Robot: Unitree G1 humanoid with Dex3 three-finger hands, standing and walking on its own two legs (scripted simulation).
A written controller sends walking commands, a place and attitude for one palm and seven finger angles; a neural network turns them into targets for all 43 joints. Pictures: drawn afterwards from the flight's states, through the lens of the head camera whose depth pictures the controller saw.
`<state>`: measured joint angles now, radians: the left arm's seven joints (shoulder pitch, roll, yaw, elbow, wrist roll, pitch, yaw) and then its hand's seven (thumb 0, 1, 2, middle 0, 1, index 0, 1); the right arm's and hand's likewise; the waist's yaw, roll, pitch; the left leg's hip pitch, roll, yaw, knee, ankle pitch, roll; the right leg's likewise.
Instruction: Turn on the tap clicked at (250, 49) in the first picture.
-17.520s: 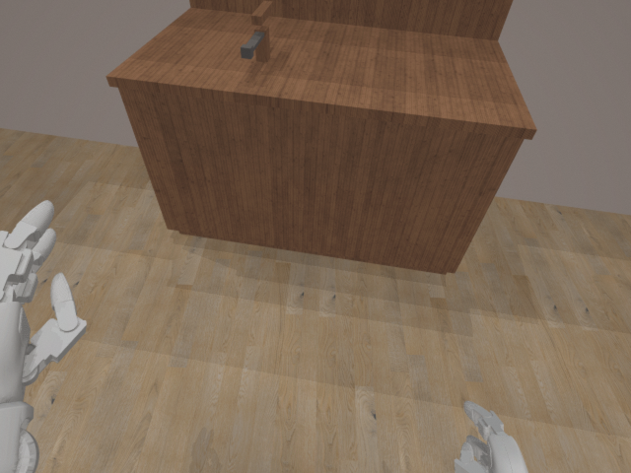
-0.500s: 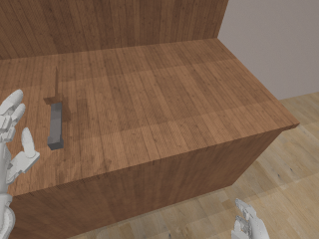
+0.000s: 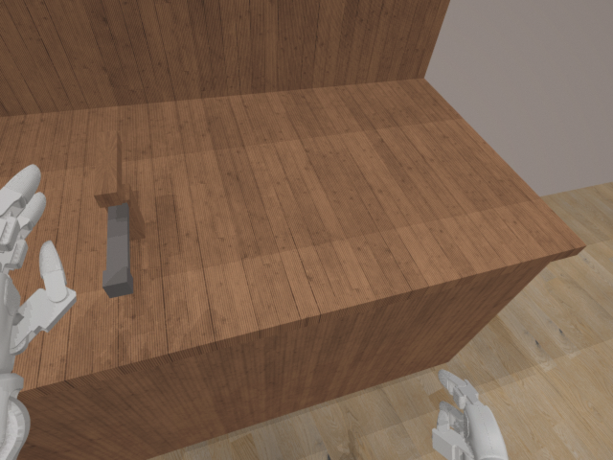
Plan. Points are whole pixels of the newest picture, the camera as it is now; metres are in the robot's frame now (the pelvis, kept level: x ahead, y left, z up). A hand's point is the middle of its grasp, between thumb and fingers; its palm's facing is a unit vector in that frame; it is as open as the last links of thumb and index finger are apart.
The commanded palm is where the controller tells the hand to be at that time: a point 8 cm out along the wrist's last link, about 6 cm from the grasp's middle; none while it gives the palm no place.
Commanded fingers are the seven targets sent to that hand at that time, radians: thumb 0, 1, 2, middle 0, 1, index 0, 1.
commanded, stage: look again from close up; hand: left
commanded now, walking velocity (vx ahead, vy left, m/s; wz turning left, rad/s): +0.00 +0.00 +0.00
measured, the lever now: (118, 282) +0.30 +0.27 +0.05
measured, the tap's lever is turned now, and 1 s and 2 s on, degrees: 0 0 0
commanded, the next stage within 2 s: shuffle to correct the standing spot in 0.28 s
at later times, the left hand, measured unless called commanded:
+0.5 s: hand (76, 310) +0.20 +0.24 +0.16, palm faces +0.40 -0.85 -0.34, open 7.4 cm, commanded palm +0.15 +0.27 +0.17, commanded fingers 0.00 0.90 0.90 -0.20 -0.30 -0.20 -0.30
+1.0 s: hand (133, 312) +0.21 +0.19 +0.15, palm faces +0.36 -0.85 -0.38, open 7.4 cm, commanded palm +0.16 +0.23 +0.17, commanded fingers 0.00 0.90 0.90 -0.20 -0.30 -0.20 -0.30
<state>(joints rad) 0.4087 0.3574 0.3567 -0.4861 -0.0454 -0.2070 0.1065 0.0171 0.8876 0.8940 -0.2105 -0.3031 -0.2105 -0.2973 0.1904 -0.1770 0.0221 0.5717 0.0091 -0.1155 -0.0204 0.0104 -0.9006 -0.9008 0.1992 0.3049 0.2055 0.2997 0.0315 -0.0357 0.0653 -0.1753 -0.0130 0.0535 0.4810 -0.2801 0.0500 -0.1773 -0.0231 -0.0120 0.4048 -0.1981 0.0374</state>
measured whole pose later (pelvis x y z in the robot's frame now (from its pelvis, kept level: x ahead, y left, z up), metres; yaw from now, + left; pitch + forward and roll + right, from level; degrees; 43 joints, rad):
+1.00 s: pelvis -0.01 -0.05 +0.00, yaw +0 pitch +0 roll -1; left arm 0.47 0.35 0.33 -0.49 -0.06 -0.16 0.12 0.02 0.89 0.89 -0.21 -0.30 -0.21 -0.30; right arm 0.20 -0.22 -0.01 0.58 0.01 -0.10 -0.04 0.01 -0.90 -0.90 0.20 0.30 0.20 0.30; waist 0.01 0.01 0.06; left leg -0.21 0.06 0.03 0.48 -0.26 -0.01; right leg -0.21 0.05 -0.03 0.39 -0.18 -0.03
